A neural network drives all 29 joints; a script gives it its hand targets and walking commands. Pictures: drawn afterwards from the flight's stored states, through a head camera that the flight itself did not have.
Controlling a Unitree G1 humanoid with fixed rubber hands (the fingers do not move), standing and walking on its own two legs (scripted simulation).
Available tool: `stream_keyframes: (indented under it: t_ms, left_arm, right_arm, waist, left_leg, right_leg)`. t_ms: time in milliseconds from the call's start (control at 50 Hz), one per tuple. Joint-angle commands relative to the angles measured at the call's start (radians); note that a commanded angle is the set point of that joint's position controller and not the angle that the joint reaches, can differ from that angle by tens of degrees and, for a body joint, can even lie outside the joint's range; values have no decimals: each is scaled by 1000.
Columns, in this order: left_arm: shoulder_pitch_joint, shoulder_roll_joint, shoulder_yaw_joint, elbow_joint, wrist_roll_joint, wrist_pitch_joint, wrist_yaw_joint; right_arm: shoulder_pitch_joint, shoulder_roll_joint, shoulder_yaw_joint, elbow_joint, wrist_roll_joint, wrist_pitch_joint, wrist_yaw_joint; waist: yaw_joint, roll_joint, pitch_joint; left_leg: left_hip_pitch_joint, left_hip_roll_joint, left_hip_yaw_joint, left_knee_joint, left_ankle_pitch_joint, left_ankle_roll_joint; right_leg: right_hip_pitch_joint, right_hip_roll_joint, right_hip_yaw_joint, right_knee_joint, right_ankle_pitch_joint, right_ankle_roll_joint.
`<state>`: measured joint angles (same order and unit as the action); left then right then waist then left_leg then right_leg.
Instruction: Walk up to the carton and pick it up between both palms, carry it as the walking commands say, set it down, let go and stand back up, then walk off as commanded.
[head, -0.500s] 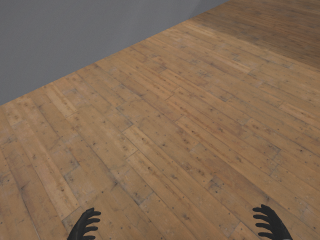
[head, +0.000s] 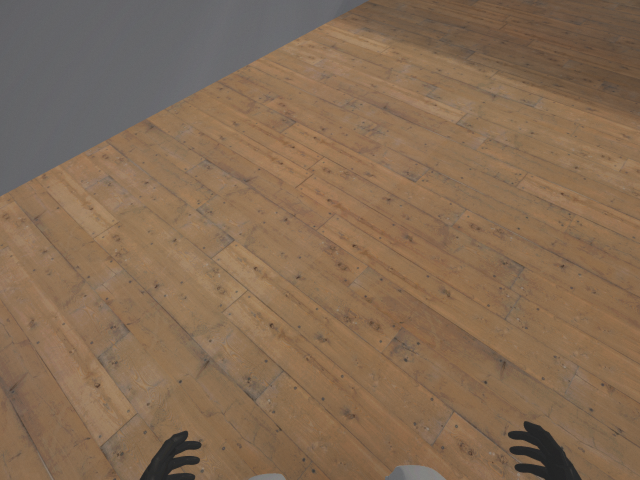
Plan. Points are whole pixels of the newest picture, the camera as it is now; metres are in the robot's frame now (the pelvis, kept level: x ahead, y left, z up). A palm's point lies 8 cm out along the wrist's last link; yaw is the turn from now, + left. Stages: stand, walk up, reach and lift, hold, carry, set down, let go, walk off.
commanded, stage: walk up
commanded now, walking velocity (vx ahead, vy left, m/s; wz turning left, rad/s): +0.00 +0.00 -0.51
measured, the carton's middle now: out of the picture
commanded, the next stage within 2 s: none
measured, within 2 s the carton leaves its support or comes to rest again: neither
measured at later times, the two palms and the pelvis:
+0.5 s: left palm out of the picture +0.06 +0.23 -0.09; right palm out of the picture +0.04 -0.28 -0.08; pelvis -0.07 -0.01 +0.01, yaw -7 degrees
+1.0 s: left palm out of the picture +0.04 +0.13 -0.10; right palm out of the picture -0.13 -0.36 -0.11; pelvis -0.15 -0.07 +0.00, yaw -25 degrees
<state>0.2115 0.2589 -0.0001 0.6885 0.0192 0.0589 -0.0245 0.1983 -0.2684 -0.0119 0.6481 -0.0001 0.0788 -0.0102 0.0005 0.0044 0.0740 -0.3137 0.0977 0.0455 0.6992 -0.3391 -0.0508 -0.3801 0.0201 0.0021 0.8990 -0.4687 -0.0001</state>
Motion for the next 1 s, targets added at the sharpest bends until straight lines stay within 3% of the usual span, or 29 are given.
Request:
stream_keyframes:
  t_ms: [0,20,40,60,80,100,120,160,240,280,340,380,420,440,460,480,500,540,560,640,700,820,860,880,900,920,940,960,980]
  left_arm:
    - [149,131,69,-24,-2,-29,-7]
    - [209,209,92,-7,4,-33,-4]
    - [249,305,101,-10,10,-40,3]
    - [226,324,102,-13,6,-36,11]
    - [165,303,98,-27,9,-31,15]
    - [98,267,95,-38,6,-30,21]
    - [69,236,92,-41,5,-30,25]
    - [83,217,91,-30,-5,-40,28]
    - [170,226,101,-8,-2,-39,31]
    - [154,232,103,-14,3,-35,31]
    - [130,242,103,-10,4,-24,26]
    - [77,239,109,-26,5,-21,24]
    - [10,236,101,-39,0,-6,12]
    - [-14,207,93,-46,3,-5,9]
    - [17,160,77,-54,9,-9,8]
    - [61,85,61,-66,17,-20,9]
    - [25,103,71,-70,33,-21,15]
    - [58,146,88,-42,18,-4,2]
    - [87,160,93,-18,11,2,-5]
    - [95,165,93,3,-3,12,-12]
    - [41,144,89,5,-7,5,-18]
    - [28,98,74,-7,-1,1,-28]
    - [99,107,75,0,2,-6,-21]
    - [164,123,82,30,7,-9,-16]
    - [244,148,87,56,14,-7,-8]
    - [300,241,104,59,26,-11,3]
    - [266,306,116,34,20,-16,5]
    - [202,317,119,4,19,-11,17]
    - [110,294,112,-17,18,-4,21]
  right_arm:
    - [-84,-185,-77,-76,-29,-16,-7]
    - [-102,-158,-76,-99,-30,-16,-4]
    - [-148,-100,-54,-138,-31,-4,-11]
    - [-162,-101,-54,-133,-32,8,-19]
    - [-152,-112,-61,-131,-31,5,-16]
    - [-151,-117,-64,-114,-28,-1,-11]
    - [-133,-117,-70,-103,-28,-4,-5]
    - [-103,-104,-65,-84,-21,-10,1]
    - [-151,-96,-61,-105,-7,-5,-2]
    - [-148,-96,-60,-89,-3,-4,-4]
    - [-106,-87,-56,-73,1,-6,-6]
    - [-46,-82,-56,-46,-2,-8,-10]
    - [33,-83,-55,-17,0,-8,-11]
    - [71,-93,-60,0,-3,-9,-15]
    - [99,-153,-74,15,-9,-9,-20]
    - [109,-250,-94,10,-27,-10,-27]
    - [14,-279,-92,-21,-31,-6,-30]
    - [-161,-212,-56,-62,-15,-8,-25]
    - [-162,-183,-50,-63,-14,-12,-22]
    - [-85,-145,-49,-58,-8,-21,-17]
    - [-16,-152,-57,-23,-8,-35,-13]
    - [-13,-176,-91,4,-26,-25,-10]
    - [-31,-200,-102,6,-30,-19,-7]
    - [-71,-198,-102,0,-35,-14,-7]
    - [-108,-176,-97,-14,-37,-8,-8]
    - [-128,-137,-77,-47,-28,1,0]
    - [-105,-115,-64,-74,-30,9,4]
    - [-147,-103,-49,-80,-34,20,-2]
    - [-134,-118,-63,-74,-27,18,6]
  waist:
    - [66,126,-122]
    - [94,-88,-128]
    - [102,-288,-107]
    - [77,-274,-73]
    - [52,-170,-67]
    - [36,-138,-45]
    - [23,-121,-62]
    - [25,-184,-133]
    - [59,-199,-167]
    - [53,-187,-162]
    - [37,-221,-181]
    - [11,-282,-184]
    - [-47,-256,-174]
    - [-78,-208,-152]
    - [-91,-53,-152]
    - [-77,286,-180]
    - [-46,293,-120]
    - [34,126,-26]
    - [42,77,-27]
    - [10,146,-72]
    - [-13,165,-98]
    - [7,199,-99]
    - [41,203,-107]
    - [75,151,-93]
    - [107,70,-80]
    - [122,-248,-52]
    - [88,-351,-36]
    - [61,-418,2]
    - [36,-341,28]
  left_leg:
    - [51,122,75,19,311,30]
    - [-135,17,117,213,3,-7]
    - [-302,-66,39,404,-308,-46]
    - [-303,-72,-43,493,-337,-55]
    - [-266,-64,-68,495,-281,-55]
    - [-265,-56,-84,475,-202,-44]
    - [-261,-53,-83,460,-138,-34]
    - [-218,-77,-68,404,-111,-30]
    - [-185,-102,-59,275,-144,-37]
    - [-125,-115,-59,195,-145,-33]
    - [-22,-144,-38,84,-126,-29]
    - [69,-142,-27,33,-82,-20]
    - [291,-155,34,-132,-5,-10]
    - [398,-127,55,-242,80,-3]
    - [481,1,-46,-350,9,24]
    - [459,283,-338,-514,-218,85]
    - [241,425,-379,-583,-316,158]
    - [42,349,-218,-555,-232,119]
    - [58,298,-125,-519,-137,105]
    - [179,237,19,-483,-6,98]
    - [237,249,33,-439,26,111]
    - [138,290,104,-385,-74,122]
    - [74,296,116,-302,-128,117]
    - [-4,270,132,-223,-169,99]
    - [-97,211,155,-81,-199,84]
    - [-196,54,227,216,-282,41]
    - [-296,-32,72,423,-348,-2]
    - [-252,-50,-44,465,-330,9]
    - [-237,-37,-62,457,-257,3]
  right_leg:
    - [140,-35,29,-420,287,12]
    - [268,-190,268,-475,543,-49]
    - [251,-377,607,-563,813,-137]
    - [158,-400,667,-623,724,-173]
    - [133,-339,630,-615,595,-163]
    - [142,-280,570,-607,508,-144]
    - [171,-250,509,-576,545,-135]
    - [267,-211,442,-535,724,-118]
    - [331,-216,497,-543,820,-144]
    - [266,-214,526,-577,660,-155]
    - [192,-204,551,-609,572,-150]
    - [96,-193,532,-640,419,-138]
    - [-91,-134,477,-652,262,-93]
    - [-201,-87,414,-622,136,-66]
    - [-303,-15,317,-522,18,-24]
    - [-346,78,148,-180,-18,14]
    - [-335,52,58,95,-60,41]
    - [-252,28,72,301,62,47]
    - [-237,18,66,335,114,55]
    - [-257,23,15,342,157,82]
    - [-238,-7,7,213,141,89]
    - [-68,-51,-64,-103,68,79]
    - [20,-48,-57,-203,88,57]
    - [86,-35,-34,-247,101,31]
    - [151,-47,52,-322,83,-3]
    - [106,-213,371,-534,156,-55]
    - [33,-300,640,-654,173,-78]
    - [-120,-300,710,-772,-15,-111]
    - [-154,-245,674,-775,-208,-116]
